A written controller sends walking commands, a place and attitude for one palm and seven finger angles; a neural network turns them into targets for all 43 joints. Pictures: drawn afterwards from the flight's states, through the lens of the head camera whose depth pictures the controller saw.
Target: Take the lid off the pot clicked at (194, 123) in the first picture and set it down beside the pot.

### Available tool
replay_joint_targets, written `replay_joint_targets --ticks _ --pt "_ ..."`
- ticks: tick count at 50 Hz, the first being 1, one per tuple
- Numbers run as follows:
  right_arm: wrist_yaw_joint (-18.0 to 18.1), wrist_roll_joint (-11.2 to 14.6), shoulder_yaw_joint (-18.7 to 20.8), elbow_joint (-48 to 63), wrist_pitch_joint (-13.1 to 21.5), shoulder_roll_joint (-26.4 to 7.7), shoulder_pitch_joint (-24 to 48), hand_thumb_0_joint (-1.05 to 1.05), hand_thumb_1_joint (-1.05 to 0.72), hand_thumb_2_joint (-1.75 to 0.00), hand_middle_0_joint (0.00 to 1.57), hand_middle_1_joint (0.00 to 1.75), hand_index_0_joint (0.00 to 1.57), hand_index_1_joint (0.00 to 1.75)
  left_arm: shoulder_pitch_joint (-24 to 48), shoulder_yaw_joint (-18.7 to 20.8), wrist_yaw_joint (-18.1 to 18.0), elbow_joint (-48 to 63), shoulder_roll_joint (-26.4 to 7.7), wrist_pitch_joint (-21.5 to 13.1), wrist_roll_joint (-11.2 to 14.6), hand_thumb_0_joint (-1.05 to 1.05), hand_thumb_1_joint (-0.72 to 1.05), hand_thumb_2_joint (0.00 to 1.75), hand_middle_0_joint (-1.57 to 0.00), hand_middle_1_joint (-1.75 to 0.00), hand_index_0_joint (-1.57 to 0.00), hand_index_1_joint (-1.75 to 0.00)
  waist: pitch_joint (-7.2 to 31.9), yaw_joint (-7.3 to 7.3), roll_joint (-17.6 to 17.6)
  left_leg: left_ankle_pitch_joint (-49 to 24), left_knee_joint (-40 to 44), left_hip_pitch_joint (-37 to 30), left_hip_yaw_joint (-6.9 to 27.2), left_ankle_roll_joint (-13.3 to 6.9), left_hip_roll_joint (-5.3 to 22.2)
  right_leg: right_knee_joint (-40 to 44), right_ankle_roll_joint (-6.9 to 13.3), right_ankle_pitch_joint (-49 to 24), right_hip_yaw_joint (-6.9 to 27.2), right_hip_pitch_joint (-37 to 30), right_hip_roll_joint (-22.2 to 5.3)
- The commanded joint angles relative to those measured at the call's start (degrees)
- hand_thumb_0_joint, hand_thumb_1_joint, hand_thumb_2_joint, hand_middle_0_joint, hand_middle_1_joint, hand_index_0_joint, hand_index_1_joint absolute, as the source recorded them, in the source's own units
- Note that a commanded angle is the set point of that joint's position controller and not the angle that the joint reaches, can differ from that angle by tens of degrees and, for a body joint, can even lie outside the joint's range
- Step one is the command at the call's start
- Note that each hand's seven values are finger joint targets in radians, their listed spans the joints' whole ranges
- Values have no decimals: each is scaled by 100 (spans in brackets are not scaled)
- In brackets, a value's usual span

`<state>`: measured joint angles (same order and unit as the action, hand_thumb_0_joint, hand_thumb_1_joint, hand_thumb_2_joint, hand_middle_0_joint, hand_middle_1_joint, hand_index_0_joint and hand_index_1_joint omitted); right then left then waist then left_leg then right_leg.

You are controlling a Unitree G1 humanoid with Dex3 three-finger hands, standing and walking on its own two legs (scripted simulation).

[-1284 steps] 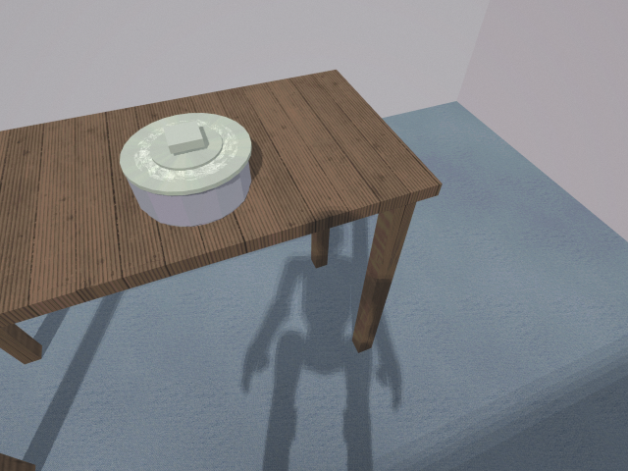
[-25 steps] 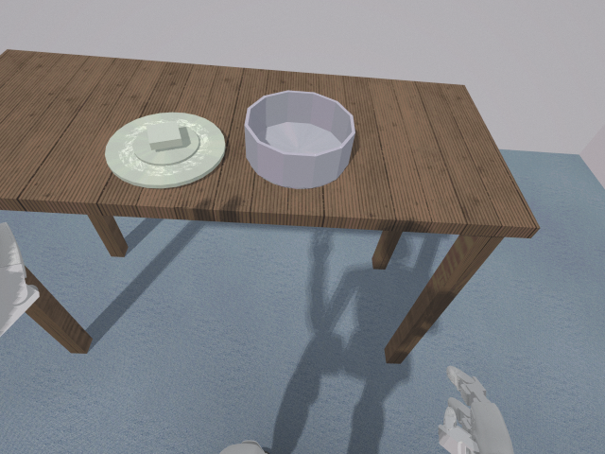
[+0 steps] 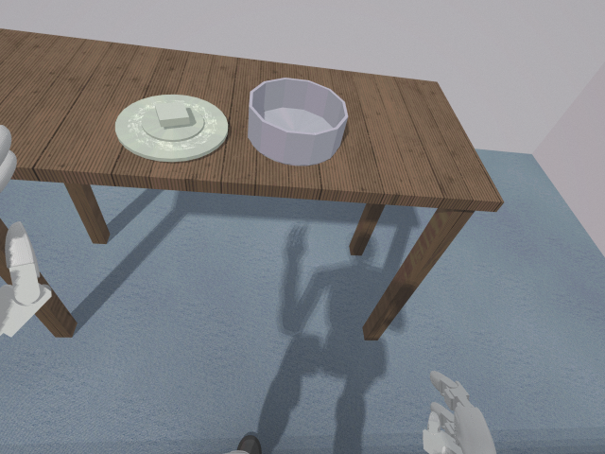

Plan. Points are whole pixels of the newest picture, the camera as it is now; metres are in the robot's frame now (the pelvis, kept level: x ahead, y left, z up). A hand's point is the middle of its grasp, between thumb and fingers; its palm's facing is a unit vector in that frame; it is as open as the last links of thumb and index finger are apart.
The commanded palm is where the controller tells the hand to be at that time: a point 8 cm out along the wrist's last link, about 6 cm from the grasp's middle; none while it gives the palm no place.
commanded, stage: stop stepping back and stand still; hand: left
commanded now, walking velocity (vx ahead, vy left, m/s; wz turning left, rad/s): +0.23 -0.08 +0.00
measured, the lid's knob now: (172, 114) +0.68 +0.30 +0.03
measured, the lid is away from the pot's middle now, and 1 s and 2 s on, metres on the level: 0.25 0.25 0.25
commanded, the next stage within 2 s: let the arm hang, fingers relaxed in 1.54 s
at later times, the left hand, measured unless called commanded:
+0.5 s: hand out of the picture +0.10 +0.25 +0.19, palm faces +0.36 -0.87 -0.34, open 7.4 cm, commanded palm +0.02 +0.29 +0.21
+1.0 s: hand out of the picture +0.10 +0.22 -0.10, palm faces +0.06 -0.95 -0.30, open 7.4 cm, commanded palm none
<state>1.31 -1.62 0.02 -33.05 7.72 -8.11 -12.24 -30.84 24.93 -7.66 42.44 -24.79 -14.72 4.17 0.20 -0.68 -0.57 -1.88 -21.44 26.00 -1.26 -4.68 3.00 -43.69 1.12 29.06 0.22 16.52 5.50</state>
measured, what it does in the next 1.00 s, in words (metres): steps on the spot: right foot, then left foot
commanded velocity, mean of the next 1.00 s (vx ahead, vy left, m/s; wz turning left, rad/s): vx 0.12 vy -0.02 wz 0.00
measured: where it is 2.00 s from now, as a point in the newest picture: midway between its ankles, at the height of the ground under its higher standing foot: outside the picture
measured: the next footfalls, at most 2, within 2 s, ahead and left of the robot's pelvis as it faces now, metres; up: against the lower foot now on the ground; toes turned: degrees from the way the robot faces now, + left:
right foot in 0.14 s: -0.08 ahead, -0.15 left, +0.00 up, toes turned +1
left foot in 0.32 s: -0.03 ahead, +0.12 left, +0.00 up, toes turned +4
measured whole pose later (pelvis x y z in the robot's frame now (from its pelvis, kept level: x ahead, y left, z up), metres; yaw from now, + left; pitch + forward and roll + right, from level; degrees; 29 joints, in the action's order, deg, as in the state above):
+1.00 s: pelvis -0.10 +0.00 -0.01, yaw +5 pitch +0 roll +1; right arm 0.2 -1.9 1.3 -44.1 2.2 -14.9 -7.1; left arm -7.6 3.0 -0.3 -30.6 -16.5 2.7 -1.4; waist -1.1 -3.1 -1.7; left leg 14.2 -34.2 20.2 0.0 -0.9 -2.0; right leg -40.1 0.0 20.6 3.5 19.6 0.4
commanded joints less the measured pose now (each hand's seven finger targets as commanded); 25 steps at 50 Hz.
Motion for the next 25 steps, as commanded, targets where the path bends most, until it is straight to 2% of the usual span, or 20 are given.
replay_joint_targets --ticks 1,2,3,4,5,6,7,8,9,11,12,13,14,15,16,17,18,20,23,25 --pt "-46 12 579 556 215 -641 307 0 -90 -90 20 30 20 30 925 262 137 1929 -490 174 65 0 90 90 -20 -30 -20 -30 1572 168 1012 1787 1031 -2633 1045 579 799 778 -76 311 -149 217 91" --pt "61 65 475 997 312 -1113 446 0 -90 -90 20 30 20 30 1055 562 33 2415 -1455 -297 -72 0 90 90 -20 -30 -20 -30 1614 143 992 3206 1225 -2022 1255 644 713 1074 118 417 -399 -194 234" --pt "113 -28 422 896 265 -1003 283 0 -90 -90 20 30 20 30 -155 1116 -48 1772 -1587 -223 79 0 90 90 -20 -30 -20 -30 1288 123 1638 3721 1646 -1438 1375 885 797 1231 170 110 -461 -441 260" --pt "78 -54 330 928 174 -901 340 0 -90 -90 20 30 20 30 -330 896 -15 1953 -1350 -197 80 0 90 90 -20 -30 -20 -30 1197 192 1821 3745 1609 -1062 1176 1086 619 1700 244 -152 -474 -957 272" --pt "100 -13 311 909 130 -916 407 0 -90 -90 20 30 20 30 -203 968 -5 2193 -1470 -232 35 0 90 90 -20 -30 -20 -30 1243 169 1566 3723 983 -1022 712 1083 355 2321 349 -290 -373 -1122 31" --pt "149 25 269 854 106 -873 275 0 -90 -90 20 30 20 30 -468 1109 -51 2071 -1629 -202 -5 0 90 90 -20 -30 -20 -30 1244 102 1047 3426 -376 -1317 61 943 -143 2763 559 -444 -42 -584 -526" --pt "183 74 258 800 54 -796 291 0 -90 -90 20 30 20 30 -292 965 -57 2109 -1490 -227 4 0 90 90 -20 -30 -20 -30 1183 -17 108 2681 -2491 -1941 -269 782 -475 3117 791 -851 452 557 -1445" --pt "201 183 297 836 44 -887 381 0 -90 -90 20 30 20 30 59 971 -42 2207 -1575 -173 19 0 90 90 -20 -30 -20 -30 1111 -35 -622 2441 -4201 -1824 230 694 -484 3226 1057 80 1165 1551 -2244" --pt "168 238 358 778 -105 -892 350 0 -90 -90 20 30 20 30 227 852 73 1816 -1332 -25 19 0 90 90 -20 -30 -20 -30 644 -162 -1314 2258 -5154 -1430 542 609 -396 3129 1117 745 1199 2222 -2376" --pt "207 362 240 895 -216 -864 479 0 -90 -90 20 30 20 30 929 643 48 1188 -1049 155 107 0 90 90 -20 -30 -20 -30 -296 -366 -822 2627 -4804 -1193 741 454 78 2843 769 447 725 2717 -2213" --pt "247 309 149 853 -255 -877 604 0 -90 -90 20 30 20 30 1096 555 10 480 -965 224 35 0 90 90 -20 -30 -20 -30 -740 -378 -419 2610 -3442 -976 539 390 176 2497 525 210 345 2459 -1882" --pt "268 373 158 778 -216 -975 644 0 -90 -90 20 30 20 30 1425 516 5 48 -906 196 18 0 90 90 -20 -30 -20 -30 -823 -329 186 2755 -1939 -979 416 330 147 1809 385 160 172 2037 -1538" --pt "303 424 165 777 -125 -1095 613 0 -90 -90 20 30 20 30 1605 493 -24 -125 -824 101 19 0 90 90 -20 -30 -20 -30 -823 -268 1146 3657 -311 -844 884 211 285 792 261 339 -46 1664 -975" --pt "314 451 171 846 10 -1180 516 0 -90 -90 20 30 20 30 1669 473 -74 -102 -771 -16 38 0 90 90 -20 -30 -20 -30 -807 -245 2437 4774 906 -812 2348 -114 1021 -629 4 385 -425 1842 -222" --pt "302 463 182 1014 142 -1097 457 0 -90 -90 20 30 20 30 1794 492 -89 42 -897 -123 -38 0 90 90 -20 -30 -20 -30 -733 -290 2312 4339 1152 -869 3261 -563 1489 -1864 -54 344 -215 2195 -22" --pt "221 423 187 871 242 -886 274 0 -90 -90 20 30 20 30 1472 683 -85 -139 -1042 -117 27 0 90 90 -20 -30 -20 -30 -239 -225 1408 4780 1275 -848 3870 -481 1536 -2494 -18 125 194 2228 -154" --pt "136 345 246 868 281 -941 462 0 -90 -90 20 30 20 30 1550 647 -46 328 -1078 -73 44 0 90 90 -20 -30 -20 -30 -89 -205 1002 4965 1344 -666 4039 -477 1579 -2856 -50 -99 416 2267 -312" --pt "23 327 244 881 349 -890 534 0 -90 -90 20 30 20 30 551 587 -19 722 -917 -60 23 0 90 90 -20 -30 -20 -30 136 -59 550 4488 1217 -372 3156 -611 1429 -2524 -24 -460 381 1816 -555" --pt "-45 265 158 883 417 -890 636 0 -90 -90 20 30 20 30 -573 451 -43 1696 -834 -54 -73 0 90 90 -20 -30 -20 -30 459 56 1397 4082 1255 107 1578 -234 919 -594 -1 -644 -366 167 -456" --pt "48 170 125 851 393 -907 587 0 -90 -90 20 30 20 30 -731 680 -154 1858 -1097 -31 -137 0 90 90 -20 -30 -20 -30 655 81 1774 4114 1098 527 1180 -112 784 342 35 -302 -652 -1104 -261"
